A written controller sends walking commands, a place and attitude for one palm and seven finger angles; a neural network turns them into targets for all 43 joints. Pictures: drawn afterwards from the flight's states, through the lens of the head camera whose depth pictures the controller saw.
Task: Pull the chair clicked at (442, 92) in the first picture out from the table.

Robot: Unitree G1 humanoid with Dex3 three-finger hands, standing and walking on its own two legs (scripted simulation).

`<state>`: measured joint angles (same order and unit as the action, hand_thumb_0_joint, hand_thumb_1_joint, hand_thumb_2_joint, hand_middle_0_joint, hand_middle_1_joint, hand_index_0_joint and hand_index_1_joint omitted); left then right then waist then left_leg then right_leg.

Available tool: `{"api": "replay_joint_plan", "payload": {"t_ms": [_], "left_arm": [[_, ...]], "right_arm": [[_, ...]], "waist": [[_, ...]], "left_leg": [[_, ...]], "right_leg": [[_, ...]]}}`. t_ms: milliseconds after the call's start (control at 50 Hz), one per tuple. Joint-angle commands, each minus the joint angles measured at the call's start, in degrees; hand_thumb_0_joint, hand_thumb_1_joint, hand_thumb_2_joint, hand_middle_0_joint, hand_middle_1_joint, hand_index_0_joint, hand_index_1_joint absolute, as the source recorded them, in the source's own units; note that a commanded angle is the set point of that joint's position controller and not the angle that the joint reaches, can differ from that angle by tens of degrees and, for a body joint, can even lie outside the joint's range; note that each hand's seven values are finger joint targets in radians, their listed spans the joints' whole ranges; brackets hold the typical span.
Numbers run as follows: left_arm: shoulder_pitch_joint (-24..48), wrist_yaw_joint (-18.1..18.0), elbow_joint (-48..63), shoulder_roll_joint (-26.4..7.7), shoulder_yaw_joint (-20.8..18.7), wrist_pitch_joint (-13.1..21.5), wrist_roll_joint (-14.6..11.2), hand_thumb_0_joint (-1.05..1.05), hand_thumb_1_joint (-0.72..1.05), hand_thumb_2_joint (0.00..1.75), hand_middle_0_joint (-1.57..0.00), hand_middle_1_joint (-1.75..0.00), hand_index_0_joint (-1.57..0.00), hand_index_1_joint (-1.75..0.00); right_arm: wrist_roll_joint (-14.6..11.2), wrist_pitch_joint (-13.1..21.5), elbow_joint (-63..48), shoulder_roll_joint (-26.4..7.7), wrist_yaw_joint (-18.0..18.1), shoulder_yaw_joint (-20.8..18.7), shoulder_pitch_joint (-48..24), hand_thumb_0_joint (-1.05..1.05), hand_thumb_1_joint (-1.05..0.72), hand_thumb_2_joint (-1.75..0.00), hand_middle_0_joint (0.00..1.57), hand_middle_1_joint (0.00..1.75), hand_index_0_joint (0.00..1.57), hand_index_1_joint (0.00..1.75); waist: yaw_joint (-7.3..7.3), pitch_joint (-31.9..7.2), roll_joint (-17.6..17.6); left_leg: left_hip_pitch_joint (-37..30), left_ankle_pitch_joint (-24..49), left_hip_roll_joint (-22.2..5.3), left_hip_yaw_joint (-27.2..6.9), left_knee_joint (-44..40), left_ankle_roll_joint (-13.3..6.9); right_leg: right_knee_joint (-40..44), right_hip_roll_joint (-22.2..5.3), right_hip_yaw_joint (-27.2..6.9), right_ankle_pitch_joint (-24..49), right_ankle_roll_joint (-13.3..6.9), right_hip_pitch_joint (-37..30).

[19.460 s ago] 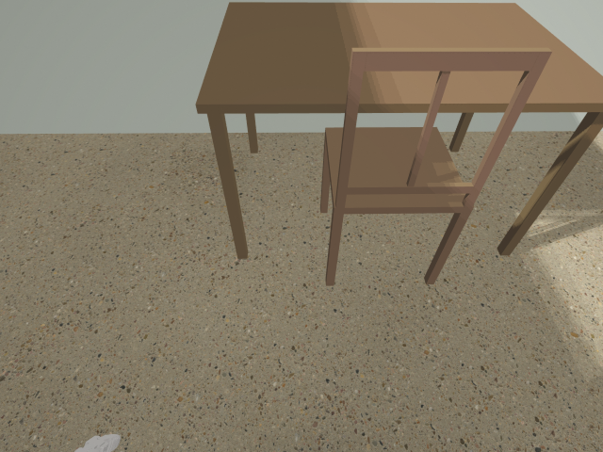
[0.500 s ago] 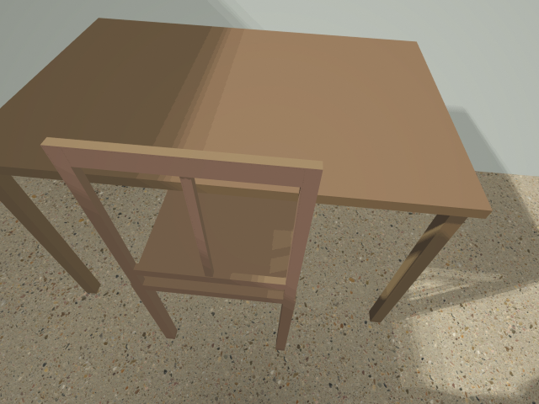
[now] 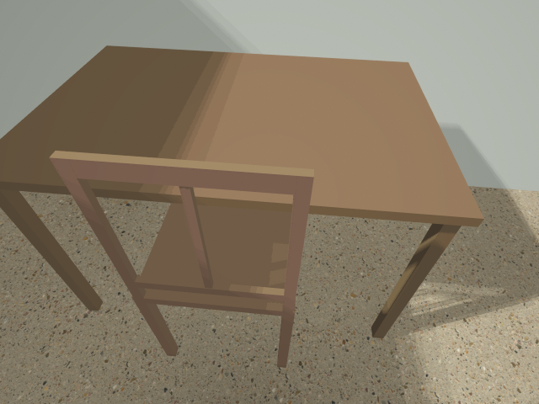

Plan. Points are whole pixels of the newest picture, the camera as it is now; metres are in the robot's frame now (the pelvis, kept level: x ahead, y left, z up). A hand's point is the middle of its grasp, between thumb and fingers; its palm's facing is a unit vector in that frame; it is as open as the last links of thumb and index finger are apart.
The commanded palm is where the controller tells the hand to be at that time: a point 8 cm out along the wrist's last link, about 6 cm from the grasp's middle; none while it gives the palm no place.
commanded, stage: look again from close up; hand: left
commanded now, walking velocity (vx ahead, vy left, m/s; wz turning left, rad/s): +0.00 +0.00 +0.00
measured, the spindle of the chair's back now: (199, 243) +0.43 +0.17 -0.07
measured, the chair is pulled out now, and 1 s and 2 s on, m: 0.00 0.00 0.00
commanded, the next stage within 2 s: none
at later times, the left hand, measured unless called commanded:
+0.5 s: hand out of the picture -0.03 +0.16 -0.17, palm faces +0.02 -0.98 -0.18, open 7.4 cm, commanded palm none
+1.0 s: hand out of the picture -0.01 +0.15 -0.17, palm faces +0.02 -0.99 -0.17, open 7.4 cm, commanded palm none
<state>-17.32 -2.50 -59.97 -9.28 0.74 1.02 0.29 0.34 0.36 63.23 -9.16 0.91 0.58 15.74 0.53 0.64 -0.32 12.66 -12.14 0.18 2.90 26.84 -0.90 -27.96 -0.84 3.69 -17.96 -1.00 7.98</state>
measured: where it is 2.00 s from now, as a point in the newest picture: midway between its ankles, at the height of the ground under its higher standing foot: outside the picture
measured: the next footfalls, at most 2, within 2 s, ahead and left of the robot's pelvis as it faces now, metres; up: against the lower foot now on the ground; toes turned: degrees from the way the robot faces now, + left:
none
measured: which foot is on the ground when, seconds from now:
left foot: down 0.00-1.00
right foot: down 0.00-1.00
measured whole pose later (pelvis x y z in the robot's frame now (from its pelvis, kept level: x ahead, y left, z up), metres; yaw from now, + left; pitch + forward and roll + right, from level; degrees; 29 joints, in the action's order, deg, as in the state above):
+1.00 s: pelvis +0.00 -0.01 +0.00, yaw -1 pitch -1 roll +1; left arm -19.6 -2.3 -61.9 -7.3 1.4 1.3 0.3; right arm 0.0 1.2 66.7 -7.1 1.3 0.9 16.6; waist 0.1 1.0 -0.6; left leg 12.5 -10.4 -0.9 3.2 24.0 0.0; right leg -25.5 0.3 3.3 -16.3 -2.0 8.3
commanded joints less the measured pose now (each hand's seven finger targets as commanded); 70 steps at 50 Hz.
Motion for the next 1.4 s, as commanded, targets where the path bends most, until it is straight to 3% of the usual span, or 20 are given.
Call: {"api": "replay_joint_plan", "payload": {"t_ms": [0,240,400,660,800,920,1000,1020,1100,1140,1380], "left_arm": [[-4.0,-0.2,1.8,-5.7,-0.8,0.7,0.2,0.00,0.90,0.90,-0.20,-0.30,-0.20,-0.30],[-5.2,-0.1,0.7,-5.0,-0.5,0.7,0.2,0.00,0.90,0.90,-0.20,-0.30,-0.20,-0.30],[-6.6,-0.1,-0.2,-4.3,-0.3,1.0,0.2,0.00,0.90,0.90,-0.20,-0.30,-0.20,-0.30],[-7.1,-0.1,-0.6,-3.7,0.0,0.8,0.2,0.00,0.90,0.90,-0.20,-0.30,-0.20,-0.30],[-7.3,-0.1,-0.5,-3.3,-0.1,1.0,0.1,0.00,0.90,0.90,-0.20,-0.30,-0.20,-0.30],[-7.0,-0.1,-0.5,-3.2,0.0,0.8,0.1,0.00,0.90,0.90,-0.20,-0.30,-0.20,-0.30],[-7.4,-0.1,-0.4,-3.0,-0.2,1.0,0.2,0.00,0.90,0.90,-0.20,-0.30,-0.20,-0.30],[-7.2,-0.1,-0.5,-3.0,-0.1,0.9,0.1,0.00,0.90,0.90,-0.20,-0.30,-0.20,-0.30],[-7.6,-0.1,-0.5,-2.8,-0.1,1.0,0.1,0.00,0.90,0.90,-0.20,-0.30,-0.20,-0.30],[-7.6,-0.1,-0.5,-2.9,0.0,0.9,0.2,0.00,0.90,0.90,-0.20,-0.30,-0.20,-0.30],[-8.2,-0.1,-0.6,-2.7,-0.1,1.1,0.1,0.00,0.90,0.90,-0.20,-0.30,-0.20,-0.30]], "right_arm": [[0.2,1.2,-2.1,-5.3,0.1,-1.0,2.1,0.00,-0.90,-0.90,0.20,0.30,0.20,0.30],[0.0,1.3,-0.9,-5.1,0.1,-0.9,1.9,0.00,-0.90,-0.90,0.20,0.30,0.20,0.30],[-0.1,1.5,0.2,-4.3,0.2,-0.7,2.8,0.00,-0.90,-0.90,0.20,0.30,0.20,0.30],[-0.1,1.5,1.3,-3.2,0.3,-0.6,3.6,0.00,-0.90,-0.90,0.20,0.30,0.20,0.30],[-0.1,1.8,1.7,-2.9,0.4,-0.6,4.2,0.00,-0.90,-0.90,0.20,0.30,0.20,0.30],[-0.2,1.8,1.8,-2.4,0.5,-0.5,4.4,0.00,-0.90,-0.90,0.20,0.30,0.20,0.30],[-0.1,2.0,2.1,-2.3,0.6,-0.5,4.8,0.00,-0.90,-0.90,0.20,0.30,0.20,0.30],[-0.2,1.9,2.0,-2.3,0.6,-0.5,4.5,0.00,-0.90,-0.90,0.20,0.30,0.20,0.30],[-0.1,2.0,2.1,-2.3,0.6,-0.4,5.0,0.00,-0.90,-0.90,0.20,0.30,0.20,0.30],[-0.2,1.8,2.0,-2.2,0.6,-0.4,4.7,0.00,-0.90,-0.90,0.20,0.30,0.20,0.30],[-0.1,1.8,2.4,-1.6,0.6,-0.3,5.5,0.00,-0.90,-0.90,0.20,0.30,0.20,0.30]], "waist": [[-0.40,3.6,-0.2],[-0.37,4.4,0.6],[-0.49,3.1,-0.8],[-0.61,4.7,-0.3],[-0.59,2.9,-0.1],[-0.69,4.7,0.2],[-0.62,3.0,-0.3],[-0.73,4.5,0.0],[-0.66,3.5,-0.8],[-0.67,5.1,-0.3],[-0.65,3.5,-0.6]], "left_leg": [[-0.8,4.6,-4.5,-6.2,-5.1,-0.7],[-1.6,2.5,-4.8,-6.0,-6.3,-0.6],[-2.6,4.3,-5.0,-5.8,-6.2,-0.7],[-1.7,2.8,-4.9,-5.8,-6.5,-0.6],[-2.9,6.7,-5.3,-5.5,-5.9,-0.7],[-2.2,5.8,-5.4,-5.5,-6.5,-0.8],[-3.1,7.5,-5.4,-5.5,-6.1,-0.9],[-2.5,6.4,-5.4,-5.4,-6.5,-0.9],[-3.2,7.5,-5.5,-5.6,-6.2,-0.9],[-2.5,5.7,-5.3,-5.3,-6.3,-0.7],[-3.0,6.6,-5.4,-5.2,-5.9,-0.6]], "right_leg": [[7.5,-5.2,-6.5,6.5,-1.3,4.6],[8.9,-4.9,-6.7,5.0,-1.2,6.0],[8.9,-5.1,-6.7,6.7,-1.3,5.6],[9.5,-4.9,-6.9,4.7,-1.5,6.8],[8.7,-4.9,-6.7,8.6,-1.5,5.6],[9.2,-4.6,-6.8,7.4,-1.6,6.3],[8.7,-4.8,-6.8,9.3,-1.6,5.4],[9.3,-4.6,-6.9,8.0,-1.6,6.1],[8.9,-4.8,-7.0,9.3,-1.6,5.8],[9.5,-4.8,-7.2,7.6,-1.7,6.9],[9.5,-4.9,-7.1,8.8,-1.8,6.0]]}}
